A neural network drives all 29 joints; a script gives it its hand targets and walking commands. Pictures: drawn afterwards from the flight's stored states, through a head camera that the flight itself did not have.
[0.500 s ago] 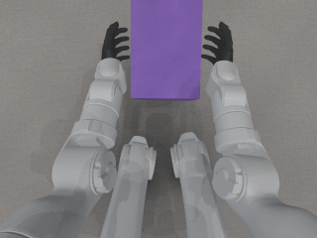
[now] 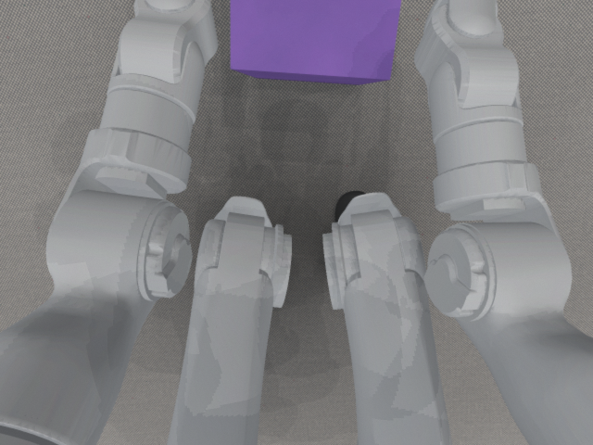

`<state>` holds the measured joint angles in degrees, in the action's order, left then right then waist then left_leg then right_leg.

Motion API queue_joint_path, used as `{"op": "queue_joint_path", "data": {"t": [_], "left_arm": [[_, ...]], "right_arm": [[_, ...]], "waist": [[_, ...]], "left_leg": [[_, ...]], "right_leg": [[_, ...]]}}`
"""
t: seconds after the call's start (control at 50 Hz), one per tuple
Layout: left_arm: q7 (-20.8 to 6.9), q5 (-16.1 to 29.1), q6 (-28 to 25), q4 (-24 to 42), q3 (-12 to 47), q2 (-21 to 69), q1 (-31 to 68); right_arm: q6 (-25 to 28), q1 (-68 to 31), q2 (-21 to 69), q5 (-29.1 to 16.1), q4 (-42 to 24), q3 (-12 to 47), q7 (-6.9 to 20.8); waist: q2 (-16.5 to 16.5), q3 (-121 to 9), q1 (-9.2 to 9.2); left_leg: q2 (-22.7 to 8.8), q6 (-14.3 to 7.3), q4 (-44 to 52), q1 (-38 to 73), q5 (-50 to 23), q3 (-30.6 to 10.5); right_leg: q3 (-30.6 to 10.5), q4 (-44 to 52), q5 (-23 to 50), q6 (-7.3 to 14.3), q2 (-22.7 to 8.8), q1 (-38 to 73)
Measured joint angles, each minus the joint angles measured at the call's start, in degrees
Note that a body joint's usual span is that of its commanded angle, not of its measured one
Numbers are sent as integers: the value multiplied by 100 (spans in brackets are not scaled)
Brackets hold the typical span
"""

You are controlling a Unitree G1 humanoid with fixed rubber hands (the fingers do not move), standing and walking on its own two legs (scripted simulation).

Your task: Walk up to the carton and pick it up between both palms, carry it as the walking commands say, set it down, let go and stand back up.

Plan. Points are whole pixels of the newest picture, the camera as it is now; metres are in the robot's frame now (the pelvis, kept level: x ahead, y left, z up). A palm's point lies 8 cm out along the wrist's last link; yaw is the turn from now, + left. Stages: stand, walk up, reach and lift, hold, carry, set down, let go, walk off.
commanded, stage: set down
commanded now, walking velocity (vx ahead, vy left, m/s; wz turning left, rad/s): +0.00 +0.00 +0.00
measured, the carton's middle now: out of the picture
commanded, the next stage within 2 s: none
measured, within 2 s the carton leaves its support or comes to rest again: neither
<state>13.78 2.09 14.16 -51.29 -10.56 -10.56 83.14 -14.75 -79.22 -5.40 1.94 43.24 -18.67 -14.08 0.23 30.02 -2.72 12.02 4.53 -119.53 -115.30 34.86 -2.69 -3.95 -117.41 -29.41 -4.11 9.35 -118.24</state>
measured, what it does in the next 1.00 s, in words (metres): stands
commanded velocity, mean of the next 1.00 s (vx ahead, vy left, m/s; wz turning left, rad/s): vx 0.00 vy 0.00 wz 0.00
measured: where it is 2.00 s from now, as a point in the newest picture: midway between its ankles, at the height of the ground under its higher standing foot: (300, 271)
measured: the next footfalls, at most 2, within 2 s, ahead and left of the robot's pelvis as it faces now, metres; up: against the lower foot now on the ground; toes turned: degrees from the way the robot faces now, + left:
none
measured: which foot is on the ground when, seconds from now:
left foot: down 0.00-1.00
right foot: down 0.00-1.00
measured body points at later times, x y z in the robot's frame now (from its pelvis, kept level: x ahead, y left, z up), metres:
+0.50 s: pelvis +0.02 +0.00 -0.03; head +0.37 +0.00 +0.24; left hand +0.57 +0.10 -0.19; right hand +0.55 -0.16 -0.19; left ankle +0.12 +0.11 -0.38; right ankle +0.14 -0.12 -0.38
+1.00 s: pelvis +0.01 +0.00 -0.03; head +0.37 -0.01 +0.24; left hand +0.57 +0.10 -0.19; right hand +0.55 -0.16 -0.19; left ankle +0.12 +0.11 -0.38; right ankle +0.14 -0.12 -0.38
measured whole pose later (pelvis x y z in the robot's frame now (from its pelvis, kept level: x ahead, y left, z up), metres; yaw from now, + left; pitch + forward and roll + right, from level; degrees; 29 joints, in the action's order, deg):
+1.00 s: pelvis +0.01 +0.00 -0.03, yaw +1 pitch +37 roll +0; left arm 3.9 -10.7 10.3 -58.0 -22.9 -7.0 82.3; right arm -10.6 -78.3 -5.6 11.6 51.5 -29.3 -2.0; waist 1.0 18.1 -3.0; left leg 10.8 3.1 -123.8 -125.3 35.3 -1.7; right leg -1.7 -121.6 -31.0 -2.7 6.0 -127.4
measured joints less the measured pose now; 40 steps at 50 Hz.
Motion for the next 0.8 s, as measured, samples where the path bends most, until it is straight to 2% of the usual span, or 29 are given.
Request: {"op": "queue_joint_path", "data": {"t": [0.06,0.18,0.3,0.6,0.68,0.8], "left_arm": [[-41,-35,9,-230,89,-18,102],[-319,-318,-151,-582,-402,95,71],[-402,-541,-213,-765,-530,195,-50],[-630,-1013,-299,-656,-891,413,-187],[-679,-1099,-324,-654,-1019,443,-144],[-802,-1198,-352,-604,-1151,433,-151]], "right_arm": [[-16,-52,-113,-7,234,71,0],[55,-92,-144,147,668,-10,366],[218,82,-83,258,919,-232,465],[302,207,-45,610,860,-787,890],[355,194,-57,671,829,-913,1049],[345,187,-22,835,753,-938,1111]], "waist": [[8,-7,-10],[-18,-520,-20],[-104,-1009,-25],[34,-1318,1],[61,-1282,14],[25,-1267,1]], "left_leg": [[-10,-22,-134,4,68,26],[-73,-36,-289,-390,107,65],[-46,-18,-417,-716,129,13],[-70,-178,-467,-1006,103,85],[-81,-178,-435,-1005,83,90],[-105,-147,-412,-1005,73,85]], "right_leg": [[19,-136,-74,6,-16,3],[42,-273,-73,9,1,-410],[153,-389,-126,73,-96,-711],[160,-403,-200,18,-219,-894],[169,-381,-185,34,-250,-892],[195,-381,-166,97,-276,-917]]}}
